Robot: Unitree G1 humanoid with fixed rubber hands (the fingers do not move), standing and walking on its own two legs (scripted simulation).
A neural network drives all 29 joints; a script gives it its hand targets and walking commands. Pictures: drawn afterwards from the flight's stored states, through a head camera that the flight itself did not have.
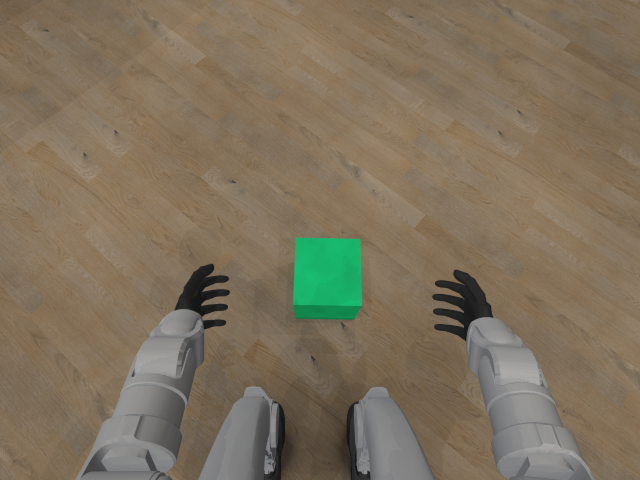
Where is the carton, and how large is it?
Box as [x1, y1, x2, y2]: [293, 238, 361, 319]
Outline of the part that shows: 296,238 293,306 296,318 353,319 361,306 359,239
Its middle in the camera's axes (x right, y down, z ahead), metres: +0.02 +0.10 +1.05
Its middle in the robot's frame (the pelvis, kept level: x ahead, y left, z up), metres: +0.51 -0.03 -0.60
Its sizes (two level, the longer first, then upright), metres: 0.174 0.166 0.187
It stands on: the floor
